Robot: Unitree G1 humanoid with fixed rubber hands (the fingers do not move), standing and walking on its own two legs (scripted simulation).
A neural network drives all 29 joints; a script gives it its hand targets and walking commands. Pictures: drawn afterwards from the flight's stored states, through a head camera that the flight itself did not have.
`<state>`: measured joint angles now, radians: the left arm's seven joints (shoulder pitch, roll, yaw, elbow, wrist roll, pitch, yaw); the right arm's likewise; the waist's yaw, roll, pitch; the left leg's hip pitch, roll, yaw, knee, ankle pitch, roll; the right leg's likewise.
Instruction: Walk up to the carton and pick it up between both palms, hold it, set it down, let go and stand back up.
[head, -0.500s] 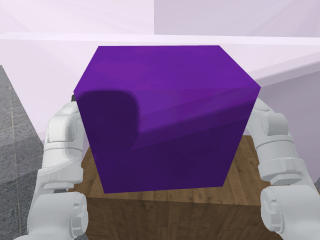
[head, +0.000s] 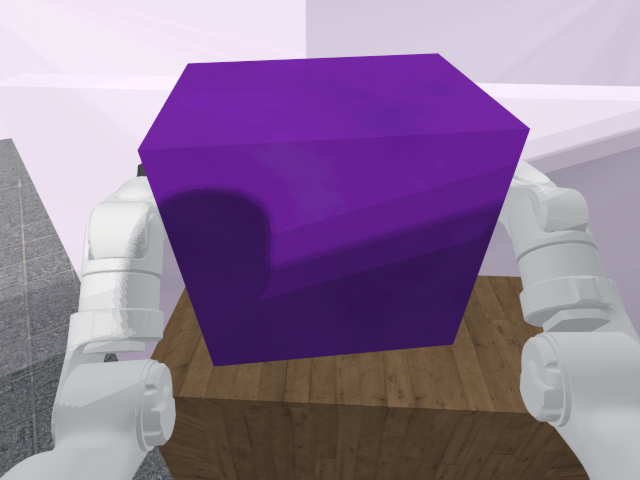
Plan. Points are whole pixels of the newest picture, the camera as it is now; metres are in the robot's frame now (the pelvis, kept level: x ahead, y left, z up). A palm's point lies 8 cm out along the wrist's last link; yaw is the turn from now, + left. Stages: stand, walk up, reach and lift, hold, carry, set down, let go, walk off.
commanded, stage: reach and lift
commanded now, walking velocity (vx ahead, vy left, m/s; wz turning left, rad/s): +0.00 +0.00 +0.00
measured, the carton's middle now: (326, 209) +0.37 +0.04 +0.23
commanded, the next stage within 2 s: hold in 0.10 s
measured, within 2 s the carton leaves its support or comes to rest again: neither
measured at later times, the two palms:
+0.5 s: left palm (159, 188) +0.35 +0.23 +0.26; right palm (498, 173) +0.38 -0.17 +0.28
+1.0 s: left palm (160, 184) +0.35 +0.23 +0.27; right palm (503, 168) +0.38 -0.17 +0.29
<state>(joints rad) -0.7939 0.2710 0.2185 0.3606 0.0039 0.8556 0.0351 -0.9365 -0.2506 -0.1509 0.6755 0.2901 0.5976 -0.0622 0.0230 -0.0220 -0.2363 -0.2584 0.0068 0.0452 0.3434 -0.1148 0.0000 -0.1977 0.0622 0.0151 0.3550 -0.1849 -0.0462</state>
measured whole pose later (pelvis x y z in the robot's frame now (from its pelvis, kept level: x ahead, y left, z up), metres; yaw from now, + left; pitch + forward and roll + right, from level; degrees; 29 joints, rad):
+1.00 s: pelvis +0.00 +0.00 +0.00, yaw +0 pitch +2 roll +0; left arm -0.82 0.27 0.22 0.36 0.00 0.91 0.04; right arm -0.96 -0.27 -0.14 0.68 0.29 0.64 -0.06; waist 0.00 -0.02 -0.25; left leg -0.26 0.01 0.04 0.35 -0.11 0.00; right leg -0.20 0.06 0.02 0.35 -0.18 -0.05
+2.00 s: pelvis -0.01 +0.00 +0.00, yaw +0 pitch +1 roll +0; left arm -0.84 0.27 0.22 0.36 0.00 0.93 0.04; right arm -0.97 -0.28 -0.14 0.67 0.29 0.67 -0.06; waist -0.01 -0.02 -0.27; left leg -0.26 0.01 0.04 0.35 -0.11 0.00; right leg -0.20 0.06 0.02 0.35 -0.18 -0.05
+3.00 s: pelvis -0.01 +0.00 +0.00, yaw +0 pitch +1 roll +0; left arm -0.85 0.27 0.22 0.36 0.00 0.93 0.04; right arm -0.97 -0.28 -0.14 0.67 0.29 0.67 -0.06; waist -0.01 -0.02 -0.27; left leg -0.26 0.01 0.04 0.35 -0.11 0.00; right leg -0.20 0.06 0.02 0.35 -0.18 -0.05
